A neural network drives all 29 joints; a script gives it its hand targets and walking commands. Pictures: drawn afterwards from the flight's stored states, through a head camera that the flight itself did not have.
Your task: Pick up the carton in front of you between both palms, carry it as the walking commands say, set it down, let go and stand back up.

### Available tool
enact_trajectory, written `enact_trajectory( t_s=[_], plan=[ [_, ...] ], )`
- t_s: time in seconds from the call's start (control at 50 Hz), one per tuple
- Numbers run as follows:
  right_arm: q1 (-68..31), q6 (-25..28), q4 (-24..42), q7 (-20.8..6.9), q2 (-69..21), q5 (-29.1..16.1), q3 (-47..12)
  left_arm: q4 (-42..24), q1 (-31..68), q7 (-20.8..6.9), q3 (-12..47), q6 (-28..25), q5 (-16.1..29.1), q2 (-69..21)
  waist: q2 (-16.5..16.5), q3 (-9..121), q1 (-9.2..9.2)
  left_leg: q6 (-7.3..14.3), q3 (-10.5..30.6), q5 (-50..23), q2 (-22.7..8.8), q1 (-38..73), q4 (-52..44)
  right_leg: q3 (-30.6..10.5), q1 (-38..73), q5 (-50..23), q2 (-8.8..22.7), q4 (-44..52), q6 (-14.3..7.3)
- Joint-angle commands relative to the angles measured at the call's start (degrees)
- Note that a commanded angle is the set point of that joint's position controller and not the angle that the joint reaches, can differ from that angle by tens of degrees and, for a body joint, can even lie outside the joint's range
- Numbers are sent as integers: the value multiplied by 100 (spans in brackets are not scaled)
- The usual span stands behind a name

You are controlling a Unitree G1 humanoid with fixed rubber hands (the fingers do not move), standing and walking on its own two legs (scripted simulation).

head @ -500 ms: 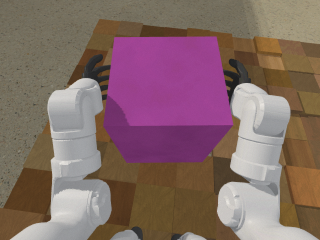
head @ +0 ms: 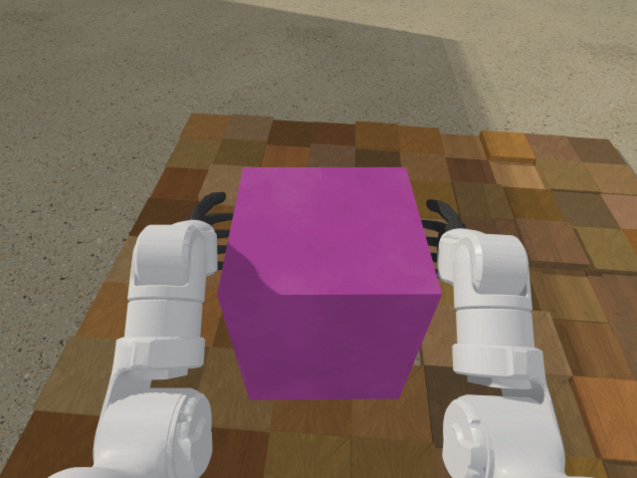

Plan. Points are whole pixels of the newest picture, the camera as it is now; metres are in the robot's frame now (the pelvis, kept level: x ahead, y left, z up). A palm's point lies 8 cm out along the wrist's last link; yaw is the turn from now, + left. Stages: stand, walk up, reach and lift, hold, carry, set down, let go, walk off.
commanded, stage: carry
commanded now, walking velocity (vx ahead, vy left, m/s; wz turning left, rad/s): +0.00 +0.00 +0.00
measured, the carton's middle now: (324, 288) +0.35 +0.00 +0.04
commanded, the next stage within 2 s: none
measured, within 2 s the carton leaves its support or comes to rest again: neither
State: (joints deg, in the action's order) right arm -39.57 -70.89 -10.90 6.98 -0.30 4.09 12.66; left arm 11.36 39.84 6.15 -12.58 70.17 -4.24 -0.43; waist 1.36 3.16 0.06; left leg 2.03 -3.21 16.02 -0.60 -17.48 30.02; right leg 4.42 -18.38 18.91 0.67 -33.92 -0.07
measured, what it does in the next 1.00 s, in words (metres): lifts its left foot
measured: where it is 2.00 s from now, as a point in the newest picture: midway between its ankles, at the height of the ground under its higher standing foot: (305, 369)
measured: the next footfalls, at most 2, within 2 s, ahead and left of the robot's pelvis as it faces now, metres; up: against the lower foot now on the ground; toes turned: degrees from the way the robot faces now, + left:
left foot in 1.20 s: +0.24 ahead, +0.10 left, +0.02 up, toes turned +6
right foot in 1.64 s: +0.54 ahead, -0.09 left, +0.03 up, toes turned -6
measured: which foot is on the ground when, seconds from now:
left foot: down 0.00-0.86, up 0.88-1.00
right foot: down 0.00-1.00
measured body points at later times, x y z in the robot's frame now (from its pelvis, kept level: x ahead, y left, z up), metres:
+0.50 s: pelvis -0.03 -0.01 +0.00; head -0.07 +0.00 +0.45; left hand +0.32 +0.14 +0.13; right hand +0.32 -0.16 +0.13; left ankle -0.01 +0.09 -0.74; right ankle -0.02 -0.12 -0.73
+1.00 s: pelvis +0.02 -0.02 +0.01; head +0.00 -0.03 +0.46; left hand +0.38 +0.13 +0.18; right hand +0.39 -0.17 +0.18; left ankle +0.01 +0.08 -0.68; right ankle -0.02 -0.12 -0.73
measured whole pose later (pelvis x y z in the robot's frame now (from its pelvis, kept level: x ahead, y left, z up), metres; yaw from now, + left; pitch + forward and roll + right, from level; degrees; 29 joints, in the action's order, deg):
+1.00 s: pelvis +0.02 -0.02 +0.01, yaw +0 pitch +5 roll +0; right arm -46.6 -77.7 -13.2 8.0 3.5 0.8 13.1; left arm 12.8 45.9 7.8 -11.4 76.6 -2.0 1.5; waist 0.0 9.3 -1.9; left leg 1.3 -3.3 27.0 -1.0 -29.9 54.2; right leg 4.6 -15.7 18.8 0.0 -29.7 -2.7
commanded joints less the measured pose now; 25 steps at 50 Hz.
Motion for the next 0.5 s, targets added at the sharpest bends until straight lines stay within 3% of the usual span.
enact_trajectory(
  t_s=[0.0,0.2,0.48],
  plan=[
    [-4415,214,862,-1301,-6526,-2575,-3495,-894,4167,-1176,3459,-138,2482,-6464,-54,2981,0,162,509,-3602,-827,1332,80,-492,1022,-2535,658,118,-196],
    [-4027,237,485,-1368,-6257,-2401,-3359,-504,3897,-1299,3428,-149,2422,-6277,-112,2289,-3,66,527,-1487,-747,840,-365,-620,685,-1464,693,574,-261],
    [-4135,282,150,-1363,-6254,-2370,-3038,-168,4002,-1268,3149,-201,2394,-6343,-35,2039,-12,46,604,-931,-776,583,-626,-612,483,-958,636,731,-266]
  ],
)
